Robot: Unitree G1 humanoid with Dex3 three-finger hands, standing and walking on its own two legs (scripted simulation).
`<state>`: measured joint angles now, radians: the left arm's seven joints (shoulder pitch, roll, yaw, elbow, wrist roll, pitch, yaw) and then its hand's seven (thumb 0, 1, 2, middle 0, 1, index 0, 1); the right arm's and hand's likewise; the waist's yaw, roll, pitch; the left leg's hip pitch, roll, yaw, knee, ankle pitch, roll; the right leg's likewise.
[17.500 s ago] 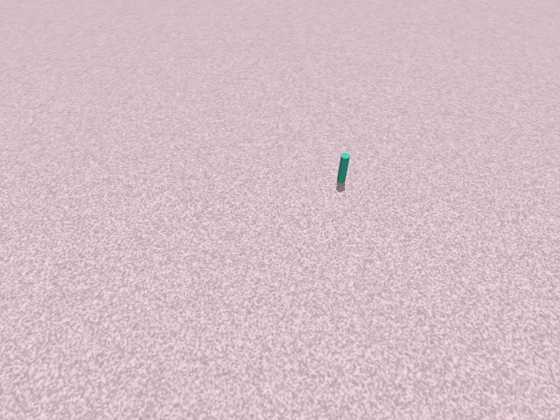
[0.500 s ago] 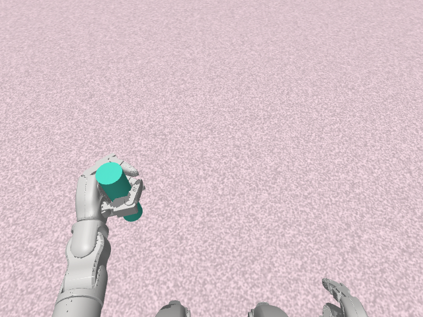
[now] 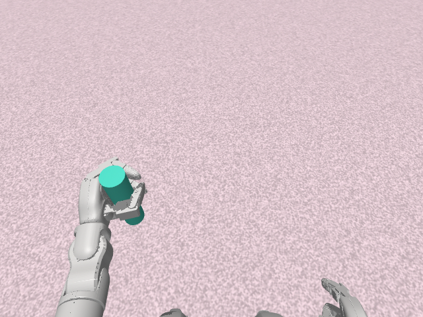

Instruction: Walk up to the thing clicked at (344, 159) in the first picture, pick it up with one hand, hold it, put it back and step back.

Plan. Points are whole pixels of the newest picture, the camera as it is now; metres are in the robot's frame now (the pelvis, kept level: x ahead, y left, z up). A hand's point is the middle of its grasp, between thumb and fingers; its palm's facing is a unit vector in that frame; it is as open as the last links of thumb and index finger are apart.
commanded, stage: hold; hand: left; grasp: from the side
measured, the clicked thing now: (124, 198) +0.33 +0.19 +0.03
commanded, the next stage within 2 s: none
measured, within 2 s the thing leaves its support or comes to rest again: neither
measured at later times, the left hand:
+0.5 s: hand (127, 191) +0.33 +0.17 +0.06, palm faces +0.11 -0.99 -0.01, open 5.4 cm
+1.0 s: hand (127, 192) +0.32 +0.17 +0.06, palm faces +0.11 -0.99 -0.02, open 5.4 cm
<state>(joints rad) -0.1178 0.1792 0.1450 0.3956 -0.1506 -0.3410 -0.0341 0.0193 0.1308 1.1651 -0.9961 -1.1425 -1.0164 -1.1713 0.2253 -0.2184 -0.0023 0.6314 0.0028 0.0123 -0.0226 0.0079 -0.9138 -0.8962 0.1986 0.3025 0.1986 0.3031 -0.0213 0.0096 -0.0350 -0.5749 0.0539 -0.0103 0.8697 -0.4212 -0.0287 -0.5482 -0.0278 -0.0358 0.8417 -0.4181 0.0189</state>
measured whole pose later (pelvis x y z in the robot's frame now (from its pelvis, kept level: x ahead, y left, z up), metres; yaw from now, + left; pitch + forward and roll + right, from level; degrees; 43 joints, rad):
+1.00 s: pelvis +0.00 +0.00 +0.01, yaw +0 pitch +5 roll -1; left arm -0.11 0.18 0.13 0.39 -0.15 -0.36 -0.04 0.02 0.13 1.17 -0.99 -1.15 -1.01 -1.18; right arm 0.22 -0.22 0.00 0.65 0.00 -0.01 -0.02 0.01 -0.91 -0.90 0.20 0.30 0.20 0.30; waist -0.02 0.01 -0.02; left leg -0.52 0.05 0.00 0.82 -0.40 -0.02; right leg -0.49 -0.03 -0.03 0.79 -0.39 0.02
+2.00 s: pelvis -0.01 +0.00 +0.01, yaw +0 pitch +5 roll -1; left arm -0.14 0.18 0.15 0.44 -0.15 -0.36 -0.05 0.02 0.13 1.17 -0.99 -1.15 -1.01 -1.18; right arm 0.22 -0.22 0.00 0.65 0.00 -0.01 -0.02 0.01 -0.91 -0.90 0.20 0.30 0.20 0.30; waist -0.02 0.01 -0.02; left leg -0.52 0.05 0.00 0.82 -0.38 -0.03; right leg -0.50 -0.03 -0.03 0.79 -0.38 0.02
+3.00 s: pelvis -0.04 +0.00 -0.17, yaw -1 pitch +30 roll -2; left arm -0.42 0.24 0.32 0.88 -0.15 -0.75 -0.13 0.02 0.13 1.17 -1.00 -1.14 -1.02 -1.17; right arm 0.15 -0.26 -0.02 0.67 -0.06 -0.02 0.06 0.01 -0.90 -0.90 0.20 0.30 0.20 0.30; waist -0.06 0.00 -0.19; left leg -1.52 0.06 -0.06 1.65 -0.65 -0.03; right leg -1.49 -0.02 -0.03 1.62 -0.65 0.01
